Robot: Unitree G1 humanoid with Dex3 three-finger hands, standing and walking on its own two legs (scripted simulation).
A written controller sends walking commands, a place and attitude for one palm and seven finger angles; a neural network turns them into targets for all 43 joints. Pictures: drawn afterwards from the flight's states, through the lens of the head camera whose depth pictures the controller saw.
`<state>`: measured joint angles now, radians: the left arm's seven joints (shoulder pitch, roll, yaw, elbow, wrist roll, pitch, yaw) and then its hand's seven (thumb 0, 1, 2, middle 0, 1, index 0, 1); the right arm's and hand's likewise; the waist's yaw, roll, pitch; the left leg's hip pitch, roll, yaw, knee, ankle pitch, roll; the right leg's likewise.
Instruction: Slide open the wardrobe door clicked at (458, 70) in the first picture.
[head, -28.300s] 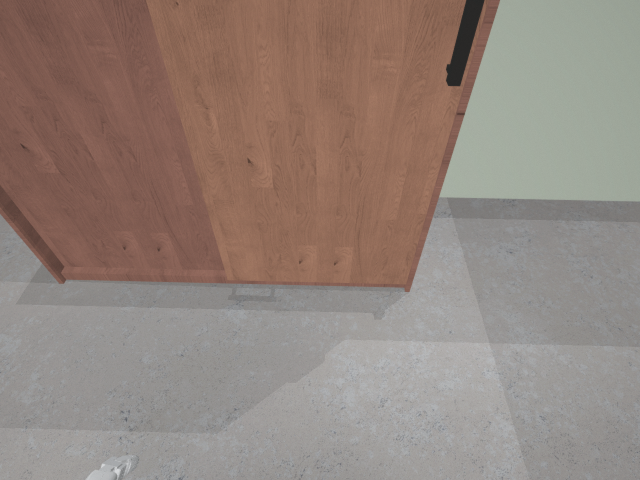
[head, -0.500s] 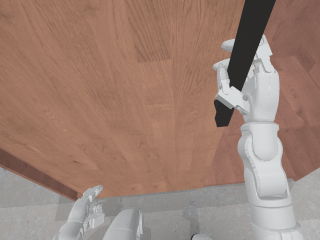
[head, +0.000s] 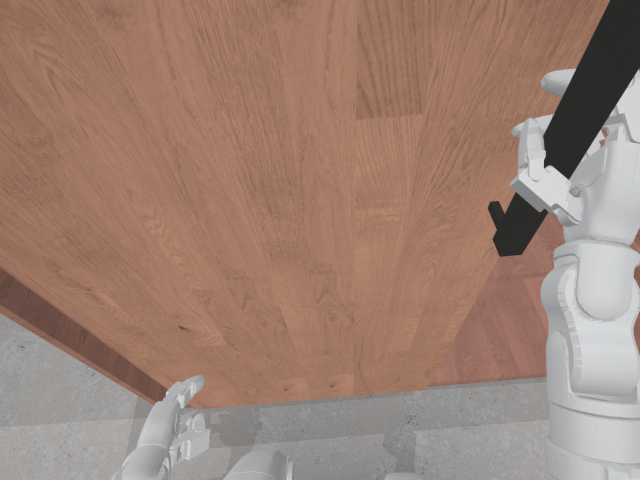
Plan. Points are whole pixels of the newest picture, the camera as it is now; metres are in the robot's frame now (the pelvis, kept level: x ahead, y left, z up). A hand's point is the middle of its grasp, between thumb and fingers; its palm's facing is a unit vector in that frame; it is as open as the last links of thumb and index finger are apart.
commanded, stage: stop walking and hold the door there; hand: right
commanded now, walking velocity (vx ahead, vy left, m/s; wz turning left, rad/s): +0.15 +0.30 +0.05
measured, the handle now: (552, 126) +0.37 -0.22 +0.24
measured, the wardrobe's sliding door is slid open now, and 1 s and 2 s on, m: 0.58 0.58 0.58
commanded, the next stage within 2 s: none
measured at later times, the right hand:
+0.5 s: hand (533, 168) +0.34 -0.20 +0.22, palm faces +0.42 +0.88 -0.20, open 6.5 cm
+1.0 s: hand (532, 171) +0.33 -0.20 +0.22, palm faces +0.42 +0.88 -0.22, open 6.2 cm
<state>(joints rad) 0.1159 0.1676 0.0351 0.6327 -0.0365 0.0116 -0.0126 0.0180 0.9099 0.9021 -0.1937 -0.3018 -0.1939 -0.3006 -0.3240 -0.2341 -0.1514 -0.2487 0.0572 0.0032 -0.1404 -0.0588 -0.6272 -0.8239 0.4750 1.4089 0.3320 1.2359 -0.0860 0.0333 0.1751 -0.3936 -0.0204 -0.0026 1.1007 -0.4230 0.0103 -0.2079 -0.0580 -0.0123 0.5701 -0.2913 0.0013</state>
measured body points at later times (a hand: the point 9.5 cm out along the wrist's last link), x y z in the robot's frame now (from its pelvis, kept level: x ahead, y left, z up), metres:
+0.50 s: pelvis +0.01 +0.05 +0.00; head +0.01 +0.05 +0.44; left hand +0.16 +0.32 -0.09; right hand +0.31 -0.25 +0.23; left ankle +0.07 +0.22 -0.73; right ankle +0.01 -0.04 -0.72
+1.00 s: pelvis -0.04 +0.05 +0.01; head -0.06 +0.05 +0.46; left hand +0.03 +0.33 -0.10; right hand +0.30 -0.25 +0.23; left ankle -0.03 +0.17 -0.73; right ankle +0.02 -0.03 -0.73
